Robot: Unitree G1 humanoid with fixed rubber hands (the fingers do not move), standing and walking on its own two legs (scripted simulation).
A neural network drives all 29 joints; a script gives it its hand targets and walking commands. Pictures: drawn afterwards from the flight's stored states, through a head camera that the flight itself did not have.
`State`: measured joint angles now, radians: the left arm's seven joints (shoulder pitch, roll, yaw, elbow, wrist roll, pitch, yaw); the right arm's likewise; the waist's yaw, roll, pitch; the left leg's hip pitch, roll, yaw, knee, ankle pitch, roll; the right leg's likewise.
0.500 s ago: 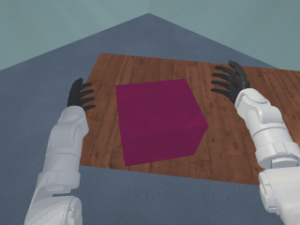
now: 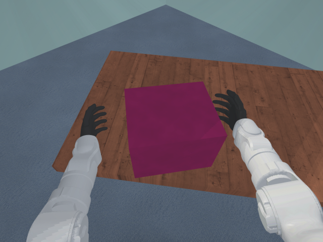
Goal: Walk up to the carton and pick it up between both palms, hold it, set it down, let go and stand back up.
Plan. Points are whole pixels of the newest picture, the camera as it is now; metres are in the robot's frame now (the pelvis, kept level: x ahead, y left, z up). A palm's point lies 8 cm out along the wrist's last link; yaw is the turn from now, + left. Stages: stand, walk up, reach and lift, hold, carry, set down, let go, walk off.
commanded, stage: reach and lift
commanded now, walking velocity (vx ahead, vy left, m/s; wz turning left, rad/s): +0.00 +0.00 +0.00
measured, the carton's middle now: (169, 129) +0.41 +0.05 +0.02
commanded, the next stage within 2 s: none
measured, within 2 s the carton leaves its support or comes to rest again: leaves its support in 1.98 s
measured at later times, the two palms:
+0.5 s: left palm (95, 129) +0.36 +0.24 +0.04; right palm (227, 115) +0.45 -0.09 +0.07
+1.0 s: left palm (102, 130) +0.36 +0.22 +0.04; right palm (222, 116) +0.45 -0.08 +0.07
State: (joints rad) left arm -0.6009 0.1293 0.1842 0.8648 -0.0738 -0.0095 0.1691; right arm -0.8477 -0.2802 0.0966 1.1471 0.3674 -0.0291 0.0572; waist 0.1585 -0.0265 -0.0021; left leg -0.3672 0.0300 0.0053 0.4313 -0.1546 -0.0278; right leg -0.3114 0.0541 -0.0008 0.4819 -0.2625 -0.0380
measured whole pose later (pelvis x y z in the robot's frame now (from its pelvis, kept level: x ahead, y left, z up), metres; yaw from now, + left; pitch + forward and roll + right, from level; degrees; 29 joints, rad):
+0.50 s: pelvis +0.00 +0.00 +0.00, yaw +0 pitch +9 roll +1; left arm -0.60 0.08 0.19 0.83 -0.07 -0.07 0.15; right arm -0.85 -0.24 0.12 1.11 0.30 -0.09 0.02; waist 0.16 -0.03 -0.04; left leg -0.43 0.03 0.01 0.43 -0.15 -0.03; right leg -0.37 0.05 0.00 0.48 -0.26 -0.04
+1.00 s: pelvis +0.01 -0.01 +0.00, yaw +0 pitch +9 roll +1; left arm -0.60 0.03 0.26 0.79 -0.07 -0.04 0.17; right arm -0.85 -0.17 0.11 1.10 0.23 -0.09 -0.04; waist 0.16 -0.03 -0.05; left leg -0.43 0.04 0.01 0.43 -0.15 -0.04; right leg -0.38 0.06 0.00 0.48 -0.26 -0.04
